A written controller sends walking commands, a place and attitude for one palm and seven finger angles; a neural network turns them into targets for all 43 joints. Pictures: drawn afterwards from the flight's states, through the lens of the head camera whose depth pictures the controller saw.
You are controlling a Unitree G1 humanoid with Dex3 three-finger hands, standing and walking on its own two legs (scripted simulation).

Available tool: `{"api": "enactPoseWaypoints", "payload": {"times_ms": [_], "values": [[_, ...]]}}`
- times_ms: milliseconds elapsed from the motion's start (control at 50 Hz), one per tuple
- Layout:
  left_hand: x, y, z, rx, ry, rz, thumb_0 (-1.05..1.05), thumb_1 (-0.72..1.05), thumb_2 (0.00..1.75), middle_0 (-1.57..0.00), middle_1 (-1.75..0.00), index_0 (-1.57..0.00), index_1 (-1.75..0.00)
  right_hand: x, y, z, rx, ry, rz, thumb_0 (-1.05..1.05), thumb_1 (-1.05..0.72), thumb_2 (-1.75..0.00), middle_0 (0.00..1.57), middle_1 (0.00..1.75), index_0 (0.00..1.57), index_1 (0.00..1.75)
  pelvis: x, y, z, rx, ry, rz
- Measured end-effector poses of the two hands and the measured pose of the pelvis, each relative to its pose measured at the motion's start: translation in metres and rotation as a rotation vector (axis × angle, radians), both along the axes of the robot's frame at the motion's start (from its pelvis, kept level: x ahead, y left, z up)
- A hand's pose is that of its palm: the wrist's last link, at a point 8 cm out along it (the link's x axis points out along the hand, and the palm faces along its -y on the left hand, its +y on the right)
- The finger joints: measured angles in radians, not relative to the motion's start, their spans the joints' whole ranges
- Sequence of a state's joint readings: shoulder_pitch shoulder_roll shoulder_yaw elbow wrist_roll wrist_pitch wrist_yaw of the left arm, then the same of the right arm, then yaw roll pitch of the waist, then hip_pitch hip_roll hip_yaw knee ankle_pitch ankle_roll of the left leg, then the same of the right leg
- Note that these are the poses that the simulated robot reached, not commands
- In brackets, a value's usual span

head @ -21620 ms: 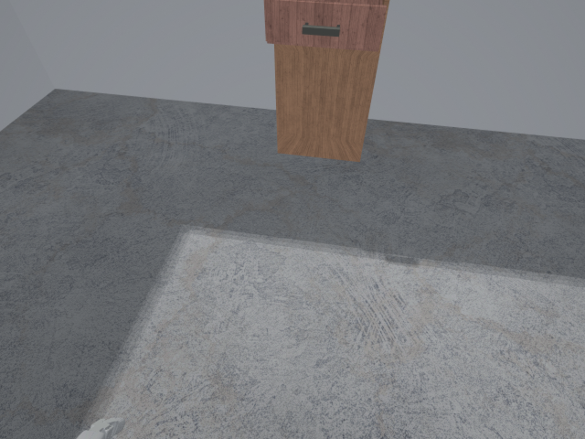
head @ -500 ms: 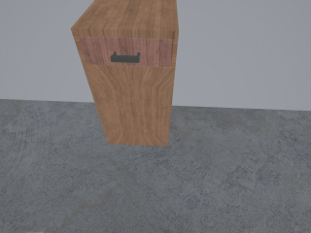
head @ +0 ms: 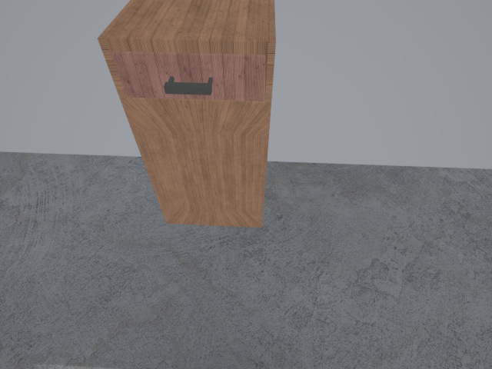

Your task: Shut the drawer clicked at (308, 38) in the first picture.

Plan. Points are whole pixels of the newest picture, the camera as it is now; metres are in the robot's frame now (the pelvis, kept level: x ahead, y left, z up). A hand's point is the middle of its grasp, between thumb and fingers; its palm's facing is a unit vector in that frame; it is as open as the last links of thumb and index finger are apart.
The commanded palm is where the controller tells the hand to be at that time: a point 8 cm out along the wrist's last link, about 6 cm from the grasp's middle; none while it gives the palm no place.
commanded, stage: look to check the result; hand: left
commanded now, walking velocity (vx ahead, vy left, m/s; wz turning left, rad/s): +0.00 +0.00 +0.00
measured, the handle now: (189, 84) +0.82 +0.20 +0.02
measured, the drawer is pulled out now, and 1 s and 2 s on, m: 0.00 0.00 0.00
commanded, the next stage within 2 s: stand and wait in 0.20 s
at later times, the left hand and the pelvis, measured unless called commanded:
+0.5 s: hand out of the picture -0.03 +0.17 -0.17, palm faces +0.04 -0.98 -0.19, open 7.3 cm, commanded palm none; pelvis +0.00 +0.01 +0.00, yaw -1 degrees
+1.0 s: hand out of the picture -0.03 +0.19 -0.17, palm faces +0.02 -0.98 -0.22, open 7.3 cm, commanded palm none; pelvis -0.01 +0.01 +0.00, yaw -1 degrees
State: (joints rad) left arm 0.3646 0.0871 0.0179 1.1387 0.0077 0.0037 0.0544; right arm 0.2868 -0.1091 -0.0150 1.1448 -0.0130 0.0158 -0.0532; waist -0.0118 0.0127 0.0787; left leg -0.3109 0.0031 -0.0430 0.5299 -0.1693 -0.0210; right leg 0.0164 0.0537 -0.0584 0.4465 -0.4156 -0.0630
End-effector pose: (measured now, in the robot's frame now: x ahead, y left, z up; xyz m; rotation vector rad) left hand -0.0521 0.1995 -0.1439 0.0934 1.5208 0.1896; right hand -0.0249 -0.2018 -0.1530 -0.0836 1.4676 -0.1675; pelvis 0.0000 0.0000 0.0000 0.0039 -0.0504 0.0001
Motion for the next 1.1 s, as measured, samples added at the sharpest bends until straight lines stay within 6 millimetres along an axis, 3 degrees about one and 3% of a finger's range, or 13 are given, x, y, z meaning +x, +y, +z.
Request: {"api": "enactPoseWaypoints", "payload": {"times_ms": [320,720,1100], "values": [[0.012,0.004,-0.003,-0.007,-0.020,-0.012,0.00,0.91,0.90,-0.20,-0.30,-0.20,-0.30,0.021,-0.013,0.005,-0.046,-0.049,0.006,0.01,-0.91,-0.90,0.19,0.30,0.20,0.30,0.005,0.002,0.000,0.001,-0.006,-0.013],[0.024,0.034,0.004,0.034,-0.058,-0.044,0.00,0.91,0.90,-0.20,-0.30,-0.20,-0.30,0.007,-0.004,0.006,-0.035,-0.033,0.003,0.01,-0.91,-0.90,0.20,0.30,0.20,0.30,-0.003,0.013,0.003,-0.002,-0.011,-0.012],[0.020,0.037,0.006,0.040,-0.047,-0.052,0.00,0.91,0.90,-0.20,-0.30,-0.20,-0.30,0.013,-0.018,0.008,-0.056,-0.042,0.021,0.01,-0.91,-0.90,0.20,0.30,0.20,0.30,-0.006,0.011,0.004,0.000,-0.007,-0.010]]}}
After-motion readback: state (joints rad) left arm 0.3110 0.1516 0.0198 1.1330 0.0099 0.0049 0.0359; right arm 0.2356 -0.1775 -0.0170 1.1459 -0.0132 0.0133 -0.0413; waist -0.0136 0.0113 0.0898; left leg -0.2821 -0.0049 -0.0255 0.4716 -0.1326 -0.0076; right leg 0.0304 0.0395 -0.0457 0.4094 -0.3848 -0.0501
